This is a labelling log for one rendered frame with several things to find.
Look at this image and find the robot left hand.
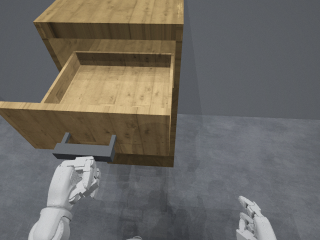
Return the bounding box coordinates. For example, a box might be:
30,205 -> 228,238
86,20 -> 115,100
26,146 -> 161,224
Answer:
47,156 -> 101,212

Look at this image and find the drawer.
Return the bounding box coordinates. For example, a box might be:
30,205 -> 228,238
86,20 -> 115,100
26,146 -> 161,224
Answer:
0,51 -> 174,156

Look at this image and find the handle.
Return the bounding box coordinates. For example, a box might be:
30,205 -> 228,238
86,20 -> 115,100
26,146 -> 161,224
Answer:
52,132 -> 117,163

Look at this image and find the left robot forearm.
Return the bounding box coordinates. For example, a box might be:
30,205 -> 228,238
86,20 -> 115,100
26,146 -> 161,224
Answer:
28,206 -> 73,240

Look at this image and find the robot right hand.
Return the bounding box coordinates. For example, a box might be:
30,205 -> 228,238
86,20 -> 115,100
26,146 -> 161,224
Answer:
236,196 -> 277,240

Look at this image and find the cabinet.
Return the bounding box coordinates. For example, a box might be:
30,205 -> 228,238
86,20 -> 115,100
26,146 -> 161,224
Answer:
33,0 -> 184,168

